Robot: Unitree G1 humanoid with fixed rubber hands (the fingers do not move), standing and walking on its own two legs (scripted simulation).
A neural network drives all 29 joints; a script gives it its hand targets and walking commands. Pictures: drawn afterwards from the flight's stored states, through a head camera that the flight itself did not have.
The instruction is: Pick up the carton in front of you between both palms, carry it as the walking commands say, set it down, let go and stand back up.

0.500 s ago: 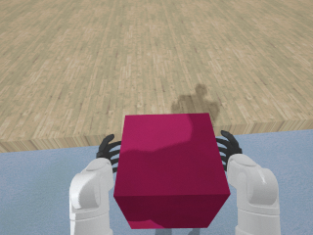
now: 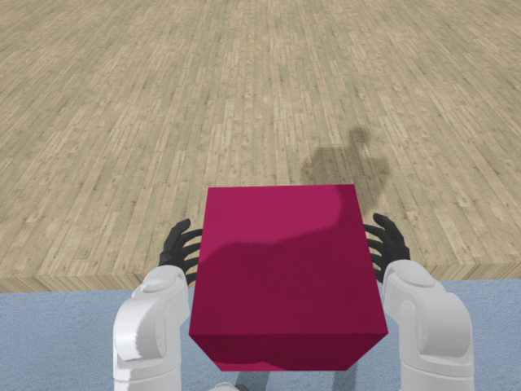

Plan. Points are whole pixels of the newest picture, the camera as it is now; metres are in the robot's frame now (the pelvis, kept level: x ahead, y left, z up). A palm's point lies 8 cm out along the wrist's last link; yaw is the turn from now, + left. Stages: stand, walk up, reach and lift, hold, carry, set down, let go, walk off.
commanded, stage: carry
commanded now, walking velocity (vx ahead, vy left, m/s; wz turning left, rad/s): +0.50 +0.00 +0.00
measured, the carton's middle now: (282, 285) +0.28 +0.00 +0.02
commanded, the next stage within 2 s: none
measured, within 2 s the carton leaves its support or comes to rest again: neither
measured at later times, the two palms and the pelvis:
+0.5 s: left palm (202, 77) +0.68 +0.15 +0.16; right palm (345, 72) +0.68 -0.15 +0.16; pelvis +0.32 +0.01 -0.01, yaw +0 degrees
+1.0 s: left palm (212, 19) +1.03 +0.17 +0.15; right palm (316, 16) +1.04 -0.13 +0.14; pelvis +0.65 +0.02 +0.01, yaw -2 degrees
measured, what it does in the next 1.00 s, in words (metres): walks ahead: left foot, then right foot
